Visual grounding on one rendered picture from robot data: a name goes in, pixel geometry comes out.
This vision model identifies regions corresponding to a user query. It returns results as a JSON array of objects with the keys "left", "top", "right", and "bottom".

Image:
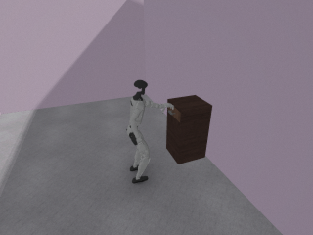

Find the cabinet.
[{"left": 166, "top": 95, "right": 212, "bottom": 165}]

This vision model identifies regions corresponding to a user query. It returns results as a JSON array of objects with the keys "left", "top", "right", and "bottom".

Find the right robot forearm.
[{"left": 130, "top": 121, "right": 143, "bottom": 145}]

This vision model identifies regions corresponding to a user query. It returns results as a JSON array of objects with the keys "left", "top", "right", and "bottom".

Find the robot left hand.
[{"left": 162, "top": 103, "right": 174, "bottom": 113}]

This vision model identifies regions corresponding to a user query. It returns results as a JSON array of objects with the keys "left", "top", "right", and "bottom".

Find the robot right hand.
[{"left": 138, "top": 143, "right": 149, "bottom": 158}]

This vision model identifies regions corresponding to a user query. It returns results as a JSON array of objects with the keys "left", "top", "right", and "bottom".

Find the right robot upper arm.
[{"left": 129, "top": 101, "right": 145, "bottom": 125}]

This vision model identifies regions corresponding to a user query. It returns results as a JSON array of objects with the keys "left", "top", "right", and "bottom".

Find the left robot shin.
[{"left": 133, "top": 149, "right": 143, "bottom": 168}]

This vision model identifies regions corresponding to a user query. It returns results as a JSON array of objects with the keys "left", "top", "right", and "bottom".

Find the left robot upper arm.
[{"left": 141, "top": 96, "right": 151, "bottom": 108}]

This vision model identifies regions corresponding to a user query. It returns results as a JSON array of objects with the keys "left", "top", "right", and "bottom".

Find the left robot forearm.
[{"left": 150, "top": 101, "right": 164, "bottom": 109}]

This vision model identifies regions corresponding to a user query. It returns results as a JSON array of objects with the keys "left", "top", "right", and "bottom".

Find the drawer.
[{"left": 168, "top": 102, "right": 181, "bottom": 122}]

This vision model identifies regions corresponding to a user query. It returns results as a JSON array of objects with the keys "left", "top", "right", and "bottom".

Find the robot right foot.
[{"left": 132, "top": 176, "right": 149, "bottom": 184}]

